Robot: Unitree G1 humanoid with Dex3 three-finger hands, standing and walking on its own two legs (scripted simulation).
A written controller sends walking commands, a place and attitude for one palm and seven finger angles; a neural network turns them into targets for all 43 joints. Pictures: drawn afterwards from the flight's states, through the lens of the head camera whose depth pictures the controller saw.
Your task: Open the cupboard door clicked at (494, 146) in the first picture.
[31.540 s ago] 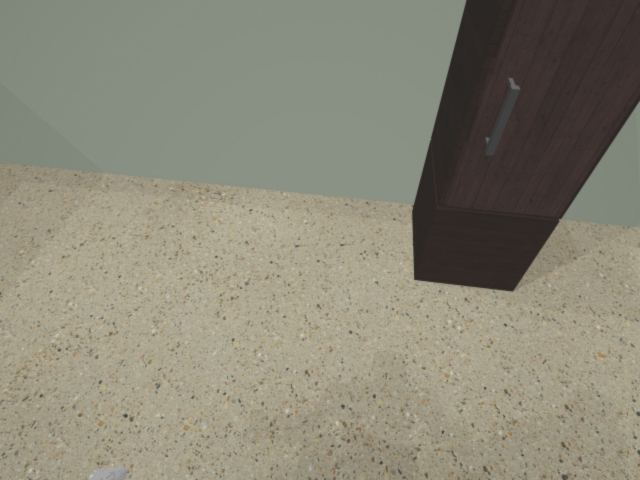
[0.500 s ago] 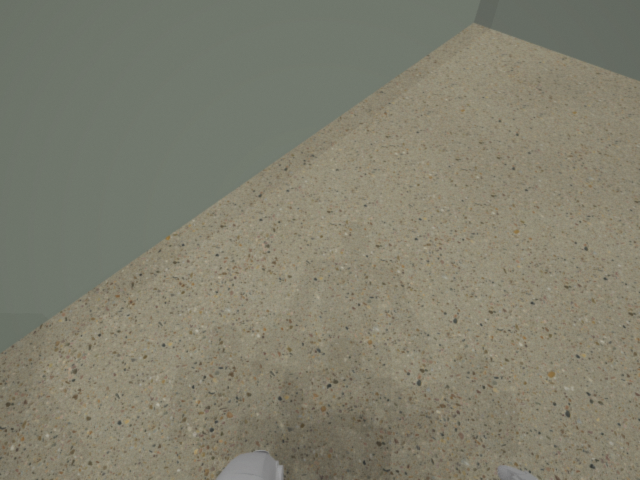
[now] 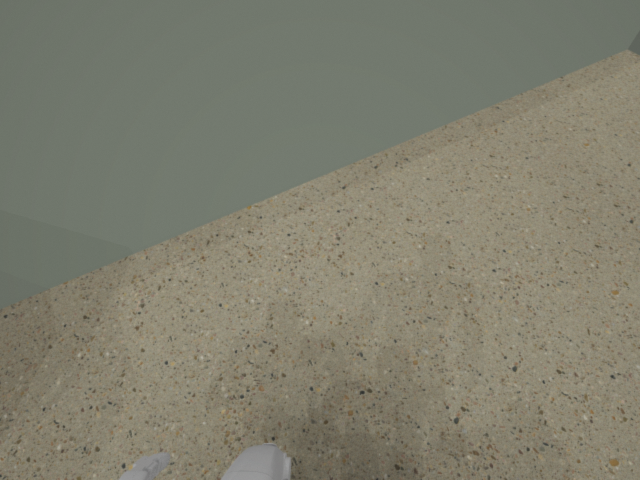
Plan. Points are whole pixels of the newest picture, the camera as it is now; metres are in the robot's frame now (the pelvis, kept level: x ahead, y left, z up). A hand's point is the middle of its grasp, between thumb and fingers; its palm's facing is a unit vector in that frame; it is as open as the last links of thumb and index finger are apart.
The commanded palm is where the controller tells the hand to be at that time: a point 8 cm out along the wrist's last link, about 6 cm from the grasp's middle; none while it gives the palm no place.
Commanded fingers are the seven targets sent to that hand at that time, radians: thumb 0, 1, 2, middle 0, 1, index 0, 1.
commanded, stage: turn to face it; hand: left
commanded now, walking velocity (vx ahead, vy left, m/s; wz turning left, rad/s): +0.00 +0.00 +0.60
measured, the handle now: out of the picture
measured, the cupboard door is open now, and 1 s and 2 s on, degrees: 53 53 53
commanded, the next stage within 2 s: none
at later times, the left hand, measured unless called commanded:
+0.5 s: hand out of the picture +0.05 +0.21 -0.15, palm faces +0.32 -0.90 -0.30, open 7.4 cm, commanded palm none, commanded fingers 0.00 0.90 0.90 -0.20 -0.30 -0.20 -0.30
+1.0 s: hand out of the picture -0.03 +0.19 -0.16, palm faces +0.60 -0.74 -0.30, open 7.4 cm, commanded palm none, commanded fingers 0.00 0.90 0.90 -0.20 -0.30 -0.20 -0.30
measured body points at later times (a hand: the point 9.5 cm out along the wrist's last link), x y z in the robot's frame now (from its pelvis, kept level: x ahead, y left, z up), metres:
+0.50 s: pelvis +0.01 -0.03 +0.00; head +0.07 -0.03 +0.44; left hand +0.03 +0.25 -0.13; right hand +0.17 -0.26 -0.15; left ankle -0.03 +0.10 -0.68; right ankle +0.05 -0.15 -0.73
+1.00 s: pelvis +0.03 -0.05 -0.01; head +0.08 -0.03 +0.44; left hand -0.06 +0.22 -0.13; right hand +0.26 -0.20 -0.15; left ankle -0.04 +0.08 -0.72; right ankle +0.11 -0.14 -0.73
